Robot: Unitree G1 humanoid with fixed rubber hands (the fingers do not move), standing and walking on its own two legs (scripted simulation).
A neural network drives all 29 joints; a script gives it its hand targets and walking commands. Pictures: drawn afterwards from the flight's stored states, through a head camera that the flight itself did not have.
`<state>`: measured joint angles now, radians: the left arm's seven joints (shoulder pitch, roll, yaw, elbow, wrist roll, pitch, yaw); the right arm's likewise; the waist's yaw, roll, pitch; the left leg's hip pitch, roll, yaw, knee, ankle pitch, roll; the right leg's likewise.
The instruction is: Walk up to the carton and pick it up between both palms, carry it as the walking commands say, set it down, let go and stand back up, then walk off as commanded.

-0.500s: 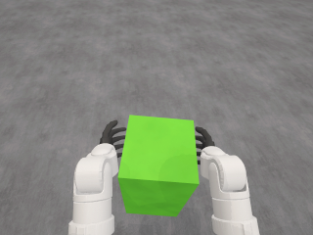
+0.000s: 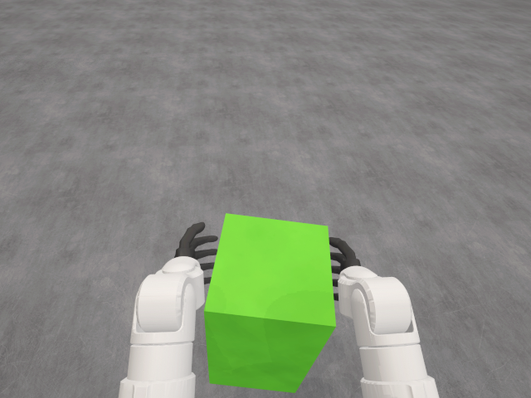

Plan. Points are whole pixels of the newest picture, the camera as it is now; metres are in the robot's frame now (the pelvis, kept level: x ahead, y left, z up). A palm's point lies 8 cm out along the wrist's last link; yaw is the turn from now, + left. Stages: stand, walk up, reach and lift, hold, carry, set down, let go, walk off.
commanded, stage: carry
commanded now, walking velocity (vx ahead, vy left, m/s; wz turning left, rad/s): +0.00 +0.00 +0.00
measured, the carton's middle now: (263, 311) +0.27 +0.01 +0.01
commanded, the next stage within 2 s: none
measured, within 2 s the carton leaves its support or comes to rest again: neither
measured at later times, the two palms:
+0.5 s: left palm (175, 288) +0.26 +0.14 +0.09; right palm (347, 308) +0.24 -0.10 +0.07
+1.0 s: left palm (156, 335) +0.20 +0.15 +0.08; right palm (342, 348) +0.19 -0.08 +0.06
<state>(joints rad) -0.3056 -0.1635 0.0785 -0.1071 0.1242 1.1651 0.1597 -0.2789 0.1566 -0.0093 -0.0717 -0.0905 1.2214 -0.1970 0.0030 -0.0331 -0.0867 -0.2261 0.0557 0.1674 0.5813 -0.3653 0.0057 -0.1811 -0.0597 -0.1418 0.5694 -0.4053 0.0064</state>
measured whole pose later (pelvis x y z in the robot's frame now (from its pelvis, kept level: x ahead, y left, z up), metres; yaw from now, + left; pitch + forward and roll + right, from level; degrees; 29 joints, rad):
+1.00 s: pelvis -0.09 +0.02 +0.01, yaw +2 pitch -2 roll -1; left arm -0.33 -0.17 0.10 0.15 0.17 0.93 0.13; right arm -0.28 0.16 -0.06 0.16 -0.13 0.99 -0.17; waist 0.00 0.00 -0.08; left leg -0.30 0.03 0.16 0.53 -0.20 0.06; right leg -0.24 -0.08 -0.16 0.51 -0.23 0.01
